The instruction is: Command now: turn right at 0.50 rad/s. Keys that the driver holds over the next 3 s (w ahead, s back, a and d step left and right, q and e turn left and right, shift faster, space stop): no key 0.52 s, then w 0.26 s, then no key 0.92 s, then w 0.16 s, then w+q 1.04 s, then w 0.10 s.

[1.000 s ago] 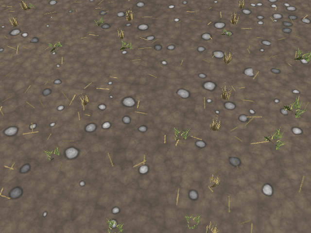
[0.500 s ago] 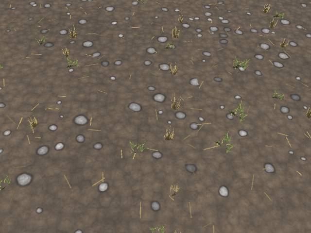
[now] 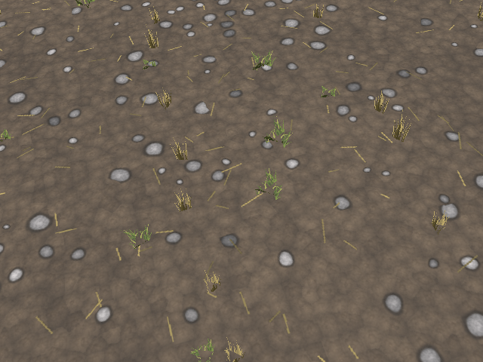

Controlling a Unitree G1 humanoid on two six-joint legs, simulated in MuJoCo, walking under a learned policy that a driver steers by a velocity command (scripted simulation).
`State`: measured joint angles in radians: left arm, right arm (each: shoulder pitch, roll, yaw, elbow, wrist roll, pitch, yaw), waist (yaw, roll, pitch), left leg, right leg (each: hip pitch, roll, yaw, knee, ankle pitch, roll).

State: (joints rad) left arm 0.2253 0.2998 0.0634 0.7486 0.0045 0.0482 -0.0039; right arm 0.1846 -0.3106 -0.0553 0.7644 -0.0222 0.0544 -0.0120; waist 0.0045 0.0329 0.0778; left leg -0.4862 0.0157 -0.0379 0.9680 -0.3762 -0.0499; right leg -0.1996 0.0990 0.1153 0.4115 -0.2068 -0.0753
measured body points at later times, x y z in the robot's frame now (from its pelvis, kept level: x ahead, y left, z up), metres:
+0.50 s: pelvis +0.01 +0.03 +0.00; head +0.03 +0.05 +0.45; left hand +0.11 +0.29 -0.15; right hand +0.10 -0.23 -0.12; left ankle +0.03 +0.13 -0.74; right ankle -0.04 -0.09 -0.74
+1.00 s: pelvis +0.10 +0.04 +0.00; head +0.13 +0.06 +0.45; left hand +0.20 +0.29 -0.15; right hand +0.06 -0.21 -0.13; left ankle +0.05 +0.12 -0.74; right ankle +0.09 -0.08 -0.69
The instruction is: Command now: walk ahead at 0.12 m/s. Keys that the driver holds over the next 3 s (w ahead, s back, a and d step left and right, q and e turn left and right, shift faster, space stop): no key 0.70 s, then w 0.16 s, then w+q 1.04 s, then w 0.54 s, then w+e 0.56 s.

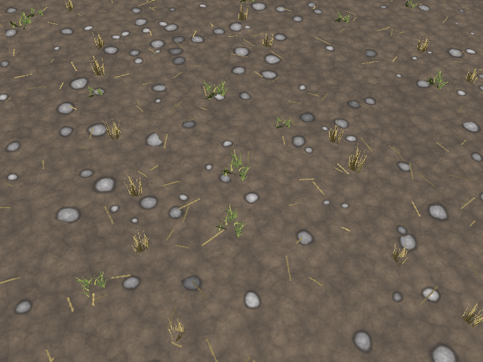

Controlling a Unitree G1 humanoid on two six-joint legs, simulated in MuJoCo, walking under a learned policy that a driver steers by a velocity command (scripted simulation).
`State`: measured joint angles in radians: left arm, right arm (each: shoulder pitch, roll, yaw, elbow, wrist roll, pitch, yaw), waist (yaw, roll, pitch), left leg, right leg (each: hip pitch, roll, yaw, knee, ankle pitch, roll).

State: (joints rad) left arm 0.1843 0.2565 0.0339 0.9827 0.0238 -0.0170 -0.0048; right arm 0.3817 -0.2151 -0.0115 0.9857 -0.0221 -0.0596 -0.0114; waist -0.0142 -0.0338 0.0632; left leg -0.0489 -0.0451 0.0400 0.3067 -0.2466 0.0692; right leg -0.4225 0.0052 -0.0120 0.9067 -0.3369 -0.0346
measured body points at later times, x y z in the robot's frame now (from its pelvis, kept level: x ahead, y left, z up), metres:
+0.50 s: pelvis +0.07 -0.01 -0.01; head +0.08 -0.01 +0.44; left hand +0.11 +0.22 -0.16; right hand +0.07 -0.24 -0.16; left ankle +0.04 +0.10 -0.75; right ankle +0.11 -0.10 -0.75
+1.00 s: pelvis +0.15 -0.03 -0.01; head +0.16 -0.04 +0.44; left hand +0.21 +0.22 -0.15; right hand +0.05 -0.25 -0.17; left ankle +0.04 +0.10 -0.75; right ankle +0.19 -0.12 -0.74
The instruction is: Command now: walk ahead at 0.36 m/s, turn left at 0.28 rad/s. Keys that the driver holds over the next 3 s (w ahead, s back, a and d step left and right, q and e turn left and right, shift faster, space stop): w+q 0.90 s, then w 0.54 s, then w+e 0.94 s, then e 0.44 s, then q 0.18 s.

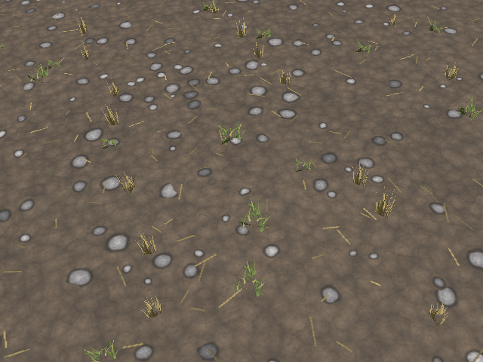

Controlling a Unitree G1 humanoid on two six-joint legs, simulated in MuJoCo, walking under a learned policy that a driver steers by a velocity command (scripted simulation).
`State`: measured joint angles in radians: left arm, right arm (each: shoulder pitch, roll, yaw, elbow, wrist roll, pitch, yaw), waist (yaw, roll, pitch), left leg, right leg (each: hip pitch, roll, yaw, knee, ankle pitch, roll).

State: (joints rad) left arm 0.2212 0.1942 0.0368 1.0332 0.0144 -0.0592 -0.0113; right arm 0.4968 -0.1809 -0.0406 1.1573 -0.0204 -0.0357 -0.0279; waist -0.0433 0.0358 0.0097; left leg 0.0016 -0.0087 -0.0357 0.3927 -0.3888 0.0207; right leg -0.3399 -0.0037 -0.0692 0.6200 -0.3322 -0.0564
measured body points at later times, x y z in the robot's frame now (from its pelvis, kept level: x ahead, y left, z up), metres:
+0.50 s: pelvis +0.23 +0.00 -0.02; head +0.27 +0.01 +0.43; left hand +0.09 +0.20 -0.16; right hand +0.47 -0.16 -0.13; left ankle +0.34 +0.07 -0.73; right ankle +0.05 -0.10 -0.72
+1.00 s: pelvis +0.49 +0.09 +0.00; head +0.52 +0.12 +0.45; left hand +0.59 +0.39 -0.10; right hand +0.58 -0.18 -0.12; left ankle +0.34 +0.07 -0.73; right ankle +0.71 +0.05 -0.70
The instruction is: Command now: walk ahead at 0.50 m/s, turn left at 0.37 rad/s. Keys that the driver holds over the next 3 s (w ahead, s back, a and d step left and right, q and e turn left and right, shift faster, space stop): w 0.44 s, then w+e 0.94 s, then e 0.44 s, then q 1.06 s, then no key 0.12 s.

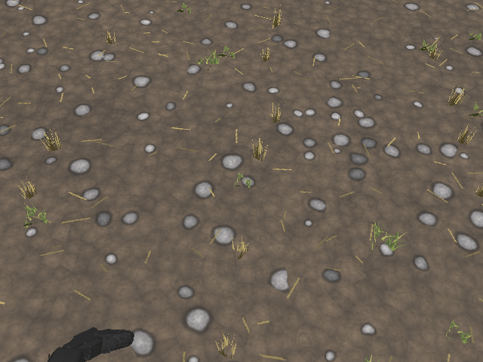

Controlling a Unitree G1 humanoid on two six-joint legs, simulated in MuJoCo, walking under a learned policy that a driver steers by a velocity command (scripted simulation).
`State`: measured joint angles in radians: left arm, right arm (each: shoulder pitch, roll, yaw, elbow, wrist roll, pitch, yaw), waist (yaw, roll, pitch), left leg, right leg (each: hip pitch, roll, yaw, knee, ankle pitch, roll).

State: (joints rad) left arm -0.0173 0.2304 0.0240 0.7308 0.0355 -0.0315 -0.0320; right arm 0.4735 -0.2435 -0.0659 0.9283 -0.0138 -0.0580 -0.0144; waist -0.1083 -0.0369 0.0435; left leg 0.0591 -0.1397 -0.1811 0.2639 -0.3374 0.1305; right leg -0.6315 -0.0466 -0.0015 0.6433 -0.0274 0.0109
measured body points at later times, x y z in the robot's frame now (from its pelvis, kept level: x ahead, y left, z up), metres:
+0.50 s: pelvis +0.27 -0.02 +0.01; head +0.30 -0.02 +0.46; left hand +0.20 +0.22 -0.13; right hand +0.48 -0.23 -0.10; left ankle +0.41 +0.11 -0.70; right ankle +0.19 -0.12 -0.74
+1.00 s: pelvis +0.51 +0.01 +0.01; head +0.54 +0.01 +0.46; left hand +0.71 +0.22 -0.11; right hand +0.45 -0.24 -0.13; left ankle +0.44 +0.10 -0.74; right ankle +0.63 -0.15 -0.68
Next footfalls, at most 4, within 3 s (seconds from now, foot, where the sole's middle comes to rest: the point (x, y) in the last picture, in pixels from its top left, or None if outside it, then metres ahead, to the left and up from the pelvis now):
0.08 right None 0.23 -0.12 -0.77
0.60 left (183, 355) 0.47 0.10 -0.77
1.14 right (258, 266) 0.71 -0.13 -0.77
1.66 left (247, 183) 1.03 -0.13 -0.77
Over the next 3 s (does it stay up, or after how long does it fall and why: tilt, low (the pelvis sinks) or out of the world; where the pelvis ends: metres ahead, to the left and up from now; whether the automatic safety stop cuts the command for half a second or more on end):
stays up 0.84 -0.12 0.00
